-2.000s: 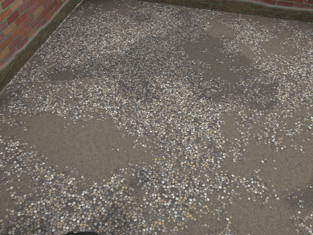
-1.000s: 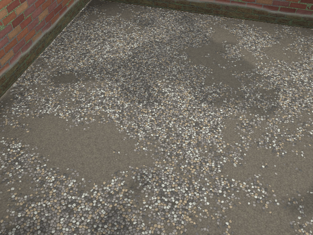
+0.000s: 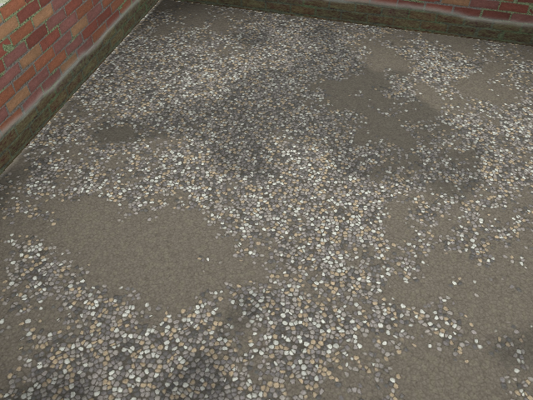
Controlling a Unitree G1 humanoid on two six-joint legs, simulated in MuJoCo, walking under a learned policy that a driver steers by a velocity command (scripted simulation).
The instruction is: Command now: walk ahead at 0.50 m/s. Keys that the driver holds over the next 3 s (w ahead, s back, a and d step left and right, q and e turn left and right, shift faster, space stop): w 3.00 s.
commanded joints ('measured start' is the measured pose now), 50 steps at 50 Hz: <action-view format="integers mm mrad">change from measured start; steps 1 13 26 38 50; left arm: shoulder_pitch -42 -55 -38 -36 -47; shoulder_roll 67 69 66 67 65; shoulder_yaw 17 15 15 14 11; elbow -85 -87 -85 -84 -87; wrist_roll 1 0 0 0 -1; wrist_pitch -18 -18 -20 -20 -20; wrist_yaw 4 3 3 2 1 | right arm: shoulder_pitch -47 -75 -61 -65 -86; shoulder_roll -90 -85 -84 -82 -78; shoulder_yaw -25 -24 -24 -24 -22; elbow -78 -87 -78 -77 -85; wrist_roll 0 1 -1 -2 0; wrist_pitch -12 -13 -11 -11 -13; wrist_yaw -5 -3 -5 -5 -4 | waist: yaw -6 -10 -4 -4 -8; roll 33 11 20 17 6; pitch -41 -17 -37 -36 -19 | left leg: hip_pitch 8 -6 13 19 4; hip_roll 45 40 46 47 45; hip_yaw -6 18 7 13 27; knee -107 -100 -106 -105 -103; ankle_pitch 242 224 233 231 214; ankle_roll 47 35 41 40 34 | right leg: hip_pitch -4 -14 -8 -12 -17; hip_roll -31 -52 -38 -40 -52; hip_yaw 53 65 60 61 69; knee -126 -157 -140 -145 -163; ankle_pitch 88 88 96 98 94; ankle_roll -15 -21 -18 -19 -23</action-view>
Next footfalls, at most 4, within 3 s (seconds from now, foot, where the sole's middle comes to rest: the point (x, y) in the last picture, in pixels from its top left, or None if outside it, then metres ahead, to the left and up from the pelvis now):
none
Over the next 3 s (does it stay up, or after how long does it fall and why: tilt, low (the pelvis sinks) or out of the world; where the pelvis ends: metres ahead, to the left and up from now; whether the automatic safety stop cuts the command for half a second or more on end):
stays up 0.00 -0.01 0.00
